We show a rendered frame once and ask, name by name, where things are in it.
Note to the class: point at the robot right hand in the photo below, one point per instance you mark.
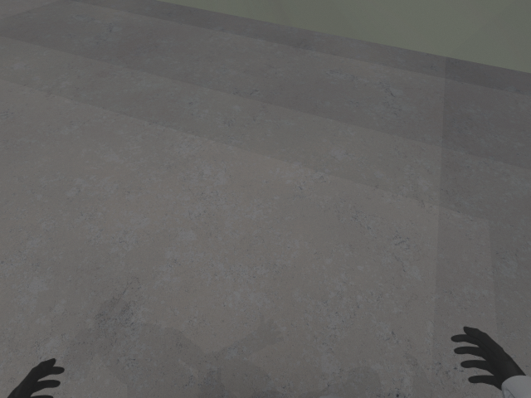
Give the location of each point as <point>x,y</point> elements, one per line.
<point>498,362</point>

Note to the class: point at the robot right forearm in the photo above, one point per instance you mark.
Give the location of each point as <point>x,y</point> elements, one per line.
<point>517,387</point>

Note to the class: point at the robot left hand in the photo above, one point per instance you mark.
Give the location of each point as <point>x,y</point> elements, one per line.
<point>31,384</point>

